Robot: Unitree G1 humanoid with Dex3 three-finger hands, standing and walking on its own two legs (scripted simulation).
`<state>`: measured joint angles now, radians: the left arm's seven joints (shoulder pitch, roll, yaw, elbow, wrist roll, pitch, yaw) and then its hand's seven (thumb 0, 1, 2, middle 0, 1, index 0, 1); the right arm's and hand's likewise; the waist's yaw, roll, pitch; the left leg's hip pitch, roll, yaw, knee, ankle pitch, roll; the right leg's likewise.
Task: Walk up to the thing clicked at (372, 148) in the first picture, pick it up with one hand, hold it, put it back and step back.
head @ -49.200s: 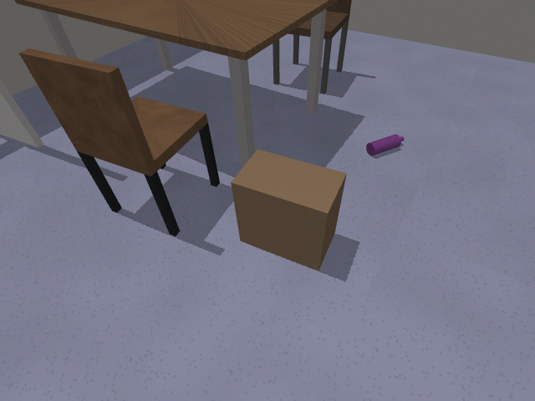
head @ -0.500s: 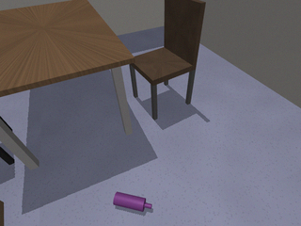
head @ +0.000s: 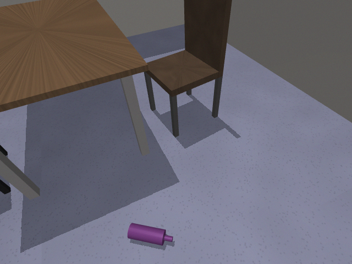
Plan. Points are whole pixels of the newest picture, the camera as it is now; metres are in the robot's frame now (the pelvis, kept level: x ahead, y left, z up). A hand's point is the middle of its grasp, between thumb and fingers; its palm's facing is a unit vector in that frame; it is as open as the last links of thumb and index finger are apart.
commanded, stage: stand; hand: left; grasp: from above
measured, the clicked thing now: (150, 234) +0.44 +0.22 -0.74
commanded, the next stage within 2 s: step back in 1.22 s
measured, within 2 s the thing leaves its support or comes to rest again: neither
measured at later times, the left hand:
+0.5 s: hand out of the picture +0.09 +0.22 -0.16, palm faces -0.01 -0.95 -0.30, open 7.4 cm
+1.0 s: hand out of the picture +0.10 +0.24 -0.15, palm faces -0.02 -0.94 -0.34, open 7.4 cm
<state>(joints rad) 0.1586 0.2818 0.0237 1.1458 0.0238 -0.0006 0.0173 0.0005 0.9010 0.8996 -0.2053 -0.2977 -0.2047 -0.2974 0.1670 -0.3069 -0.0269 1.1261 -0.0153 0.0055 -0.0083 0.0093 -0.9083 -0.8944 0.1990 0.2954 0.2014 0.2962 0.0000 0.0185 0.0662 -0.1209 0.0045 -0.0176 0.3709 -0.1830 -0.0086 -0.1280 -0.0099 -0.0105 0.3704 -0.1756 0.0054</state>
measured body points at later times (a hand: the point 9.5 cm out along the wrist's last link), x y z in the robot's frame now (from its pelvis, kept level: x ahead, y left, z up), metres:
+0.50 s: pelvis +0.02 +0.00 +0.00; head +0.03 -0.01 +0.45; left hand +0.09 +0.27 -0.14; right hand +0.07 -0.28 -0.15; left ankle +0.02 +0.13 -0.75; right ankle +0.02 -0.12 -0.75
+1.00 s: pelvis +0.02 -0.01 +0.00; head +0.02 -0.02 +0.45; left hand +0.10 +0.28 -0.13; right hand +0.09 -0.30 -0.14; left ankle +0.02 +0.13 -0.75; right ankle +0.02 -0.12 -0.75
